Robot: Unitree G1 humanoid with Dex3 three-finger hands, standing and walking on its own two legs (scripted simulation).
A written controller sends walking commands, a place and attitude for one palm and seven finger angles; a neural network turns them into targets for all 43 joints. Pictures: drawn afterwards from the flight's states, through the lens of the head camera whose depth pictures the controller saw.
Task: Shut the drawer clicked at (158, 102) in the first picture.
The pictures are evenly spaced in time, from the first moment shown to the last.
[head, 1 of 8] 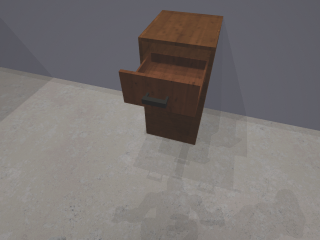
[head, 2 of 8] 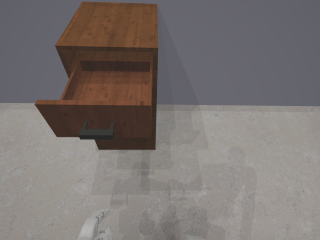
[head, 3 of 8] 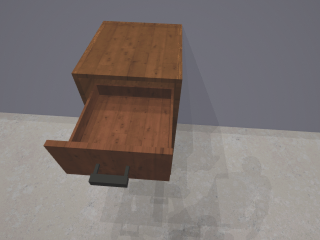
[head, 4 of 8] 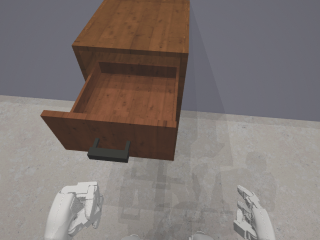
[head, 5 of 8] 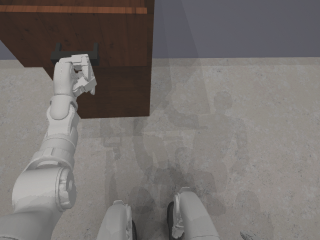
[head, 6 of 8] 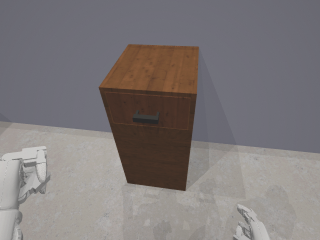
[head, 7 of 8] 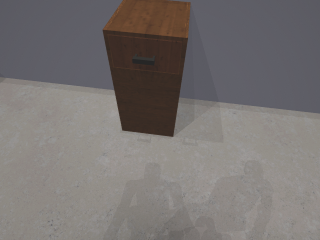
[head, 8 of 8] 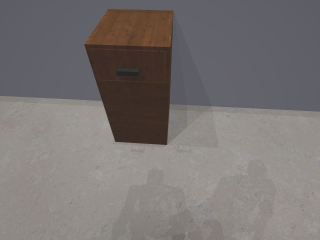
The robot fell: no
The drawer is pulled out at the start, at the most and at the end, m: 0.30 0.30 0.00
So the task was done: yes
